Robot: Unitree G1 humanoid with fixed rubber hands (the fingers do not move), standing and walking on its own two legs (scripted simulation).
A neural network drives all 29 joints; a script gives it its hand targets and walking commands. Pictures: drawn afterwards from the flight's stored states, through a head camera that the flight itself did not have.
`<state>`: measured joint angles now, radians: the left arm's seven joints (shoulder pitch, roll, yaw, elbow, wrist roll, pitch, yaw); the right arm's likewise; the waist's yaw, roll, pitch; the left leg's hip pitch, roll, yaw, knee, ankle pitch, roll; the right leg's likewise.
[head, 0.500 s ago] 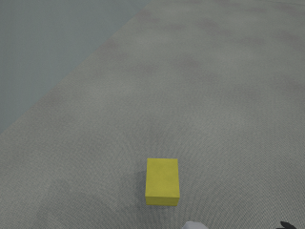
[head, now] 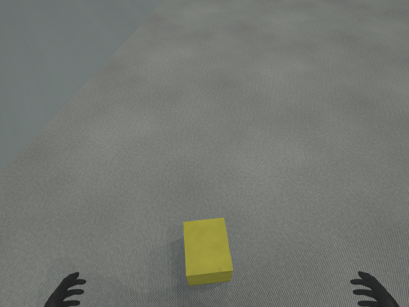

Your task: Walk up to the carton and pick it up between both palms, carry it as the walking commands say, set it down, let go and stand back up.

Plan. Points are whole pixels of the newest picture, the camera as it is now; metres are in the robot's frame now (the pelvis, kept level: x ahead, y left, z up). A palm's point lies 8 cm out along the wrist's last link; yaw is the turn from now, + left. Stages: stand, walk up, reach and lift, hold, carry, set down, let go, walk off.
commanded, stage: walk up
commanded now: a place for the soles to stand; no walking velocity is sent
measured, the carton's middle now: (206, 251) +0.44 +0.00 -0.68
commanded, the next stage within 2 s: reach and lift in 0.96 s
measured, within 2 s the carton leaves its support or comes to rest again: neither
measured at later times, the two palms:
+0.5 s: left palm out of the picture +0.13 +0.28 -0.09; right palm out of the picture +0.12 -0.36 -0.09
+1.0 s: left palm out of the picture +0.16 +0.28 -0.08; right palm (398, 296) +0.14 -0.35 -0.08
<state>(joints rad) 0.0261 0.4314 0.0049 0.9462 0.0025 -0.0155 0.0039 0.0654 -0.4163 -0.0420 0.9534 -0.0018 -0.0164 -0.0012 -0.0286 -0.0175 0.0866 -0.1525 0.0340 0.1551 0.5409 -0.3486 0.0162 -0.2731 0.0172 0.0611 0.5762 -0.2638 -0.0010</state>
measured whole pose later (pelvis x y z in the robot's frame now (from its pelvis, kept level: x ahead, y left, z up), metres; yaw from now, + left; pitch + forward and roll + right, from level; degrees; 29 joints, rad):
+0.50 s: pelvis +0.02 -0.03 +0.01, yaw +1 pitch -1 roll +0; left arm 0.10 0.41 0.02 0.95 0.01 0.00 -0.03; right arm 0.16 -0.43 -0.03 0.96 -0.02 -0.05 -0.01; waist -0.01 0.00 0.04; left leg -0.09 0.06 0.07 0.42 -0.30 -0.04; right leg -0.20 0.05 0.01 0.47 -0.24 -0.05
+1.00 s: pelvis +0.02 -0.03 +0.01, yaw +3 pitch -1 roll +0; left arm 0.08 0.40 0.07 0.85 0.05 0.03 -0.05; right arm 0.18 -0.41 -0.06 0.83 -0.02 0.01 0.00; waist -0.02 -0.01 0.03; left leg -0.12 0.05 0.05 0.45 -0.31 -0.03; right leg -0.21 0.04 -0.01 0.48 -0.25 -0.05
